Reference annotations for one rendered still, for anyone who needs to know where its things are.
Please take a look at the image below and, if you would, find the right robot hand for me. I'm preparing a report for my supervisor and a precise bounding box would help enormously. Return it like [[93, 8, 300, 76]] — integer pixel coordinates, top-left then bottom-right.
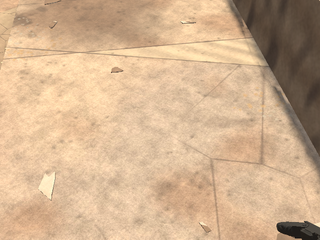
[[276, 221, 320, 240]]

